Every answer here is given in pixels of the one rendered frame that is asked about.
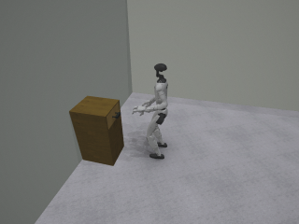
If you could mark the left robot upper arm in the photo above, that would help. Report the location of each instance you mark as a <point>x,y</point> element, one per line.
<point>160,89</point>

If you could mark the humanoid robot torso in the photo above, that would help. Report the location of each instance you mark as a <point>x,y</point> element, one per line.
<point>159,101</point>

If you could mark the left robot forearm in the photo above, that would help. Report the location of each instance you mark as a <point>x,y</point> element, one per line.
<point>153,108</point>

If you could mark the cabinet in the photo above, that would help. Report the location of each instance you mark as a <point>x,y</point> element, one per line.
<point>97,142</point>

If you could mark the left robot hand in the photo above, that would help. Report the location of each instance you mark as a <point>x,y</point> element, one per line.
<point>139,109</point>

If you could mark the right robot forearm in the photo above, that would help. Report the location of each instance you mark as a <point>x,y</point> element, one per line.
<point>152,100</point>

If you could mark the left robot thigh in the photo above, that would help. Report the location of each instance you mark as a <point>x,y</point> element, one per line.
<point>154,124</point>

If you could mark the drawer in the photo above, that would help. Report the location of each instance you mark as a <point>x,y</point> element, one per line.
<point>112,114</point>

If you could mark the right robot hand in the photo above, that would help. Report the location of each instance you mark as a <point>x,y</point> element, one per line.
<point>147,103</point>

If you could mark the handle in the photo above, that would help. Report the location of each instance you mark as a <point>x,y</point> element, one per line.
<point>117,116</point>

